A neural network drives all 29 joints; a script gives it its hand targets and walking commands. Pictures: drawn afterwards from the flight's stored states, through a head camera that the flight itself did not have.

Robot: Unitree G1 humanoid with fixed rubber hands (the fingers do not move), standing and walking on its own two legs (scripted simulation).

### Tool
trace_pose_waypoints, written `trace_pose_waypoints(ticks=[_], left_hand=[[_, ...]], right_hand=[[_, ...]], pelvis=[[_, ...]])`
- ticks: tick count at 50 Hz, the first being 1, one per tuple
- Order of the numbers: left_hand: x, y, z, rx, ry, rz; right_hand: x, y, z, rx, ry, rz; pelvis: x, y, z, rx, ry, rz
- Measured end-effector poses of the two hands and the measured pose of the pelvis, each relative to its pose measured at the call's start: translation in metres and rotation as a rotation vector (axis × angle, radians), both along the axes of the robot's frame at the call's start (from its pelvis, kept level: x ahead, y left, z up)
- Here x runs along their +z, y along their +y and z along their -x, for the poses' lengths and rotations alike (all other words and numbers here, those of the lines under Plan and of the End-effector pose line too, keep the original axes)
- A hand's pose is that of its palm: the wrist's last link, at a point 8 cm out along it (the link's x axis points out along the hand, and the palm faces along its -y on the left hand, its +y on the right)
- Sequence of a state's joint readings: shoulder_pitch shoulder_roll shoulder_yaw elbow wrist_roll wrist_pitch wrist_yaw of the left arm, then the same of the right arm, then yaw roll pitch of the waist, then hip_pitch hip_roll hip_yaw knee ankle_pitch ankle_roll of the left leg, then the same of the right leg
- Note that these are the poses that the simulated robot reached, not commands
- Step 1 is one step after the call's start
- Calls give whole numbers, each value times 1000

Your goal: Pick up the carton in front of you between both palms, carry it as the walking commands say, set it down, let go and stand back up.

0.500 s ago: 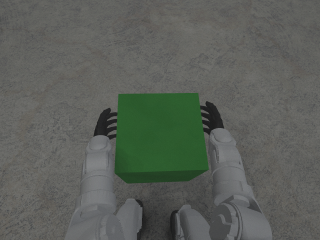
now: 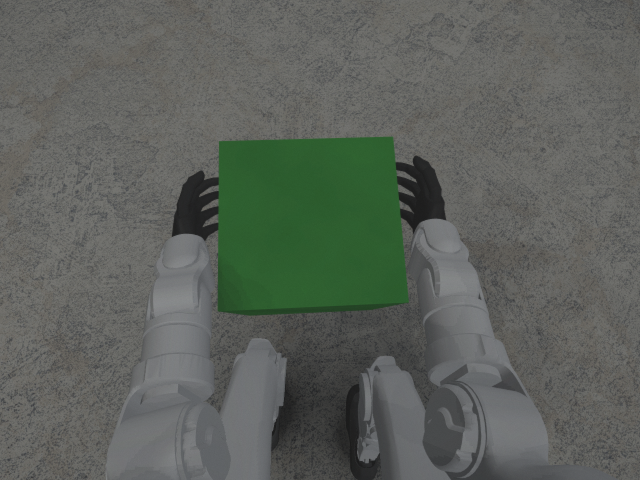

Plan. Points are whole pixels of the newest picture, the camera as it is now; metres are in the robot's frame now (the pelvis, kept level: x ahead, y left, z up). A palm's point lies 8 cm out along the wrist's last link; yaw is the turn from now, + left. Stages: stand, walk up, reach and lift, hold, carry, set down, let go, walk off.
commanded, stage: set down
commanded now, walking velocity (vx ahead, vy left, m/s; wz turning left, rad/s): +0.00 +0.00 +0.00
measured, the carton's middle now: (309, 241) +0.42 +0.05 -0.15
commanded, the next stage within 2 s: none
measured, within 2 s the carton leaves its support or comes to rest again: rests again in 1.40 s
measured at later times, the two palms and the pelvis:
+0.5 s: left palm (203, 249) +0.42 +0.23 -0.24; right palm (380, 237) +0.46 -0.07 -0.23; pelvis -0.03 +0.00 -0.13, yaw -2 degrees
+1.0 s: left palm (211, 254) +0.44 +0.24 -0.37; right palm (359, 244) +0.48 -0.05 -0.36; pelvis -0.04 +0.00 -0.22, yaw -2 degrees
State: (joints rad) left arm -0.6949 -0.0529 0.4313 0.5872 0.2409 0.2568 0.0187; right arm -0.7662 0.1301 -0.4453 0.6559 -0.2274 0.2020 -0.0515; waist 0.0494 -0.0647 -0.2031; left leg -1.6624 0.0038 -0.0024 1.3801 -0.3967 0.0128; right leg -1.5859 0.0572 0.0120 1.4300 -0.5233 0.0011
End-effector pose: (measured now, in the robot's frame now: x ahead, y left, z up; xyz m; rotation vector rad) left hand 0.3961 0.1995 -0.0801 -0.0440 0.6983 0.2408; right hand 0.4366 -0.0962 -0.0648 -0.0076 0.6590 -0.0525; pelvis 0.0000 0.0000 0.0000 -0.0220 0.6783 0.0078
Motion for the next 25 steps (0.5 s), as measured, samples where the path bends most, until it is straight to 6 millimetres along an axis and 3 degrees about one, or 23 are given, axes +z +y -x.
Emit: trace_pose_waypoints(ticks=[25], left_hand=[[-161,26,-20,7,14,-17]], right_hand=[[-167,26,-23,35,12,2]], pelvis=[[-127,-4,32,-24,98,11]])
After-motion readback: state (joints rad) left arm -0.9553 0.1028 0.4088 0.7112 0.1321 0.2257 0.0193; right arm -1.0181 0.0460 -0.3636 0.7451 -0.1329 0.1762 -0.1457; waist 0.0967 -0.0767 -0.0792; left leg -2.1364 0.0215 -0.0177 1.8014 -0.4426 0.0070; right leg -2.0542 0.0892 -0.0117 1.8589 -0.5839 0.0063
